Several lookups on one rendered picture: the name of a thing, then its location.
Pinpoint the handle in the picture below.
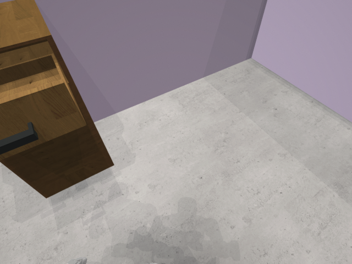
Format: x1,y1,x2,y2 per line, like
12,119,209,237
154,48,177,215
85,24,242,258
0,122,39,155

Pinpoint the drawer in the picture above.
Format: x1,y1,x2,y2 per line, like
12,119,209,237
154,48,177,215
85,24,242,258
0,53,86,160

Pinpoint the cabinet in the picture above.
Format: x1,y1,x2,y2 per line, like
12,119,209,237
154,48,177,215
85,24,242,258
0,0,114,198

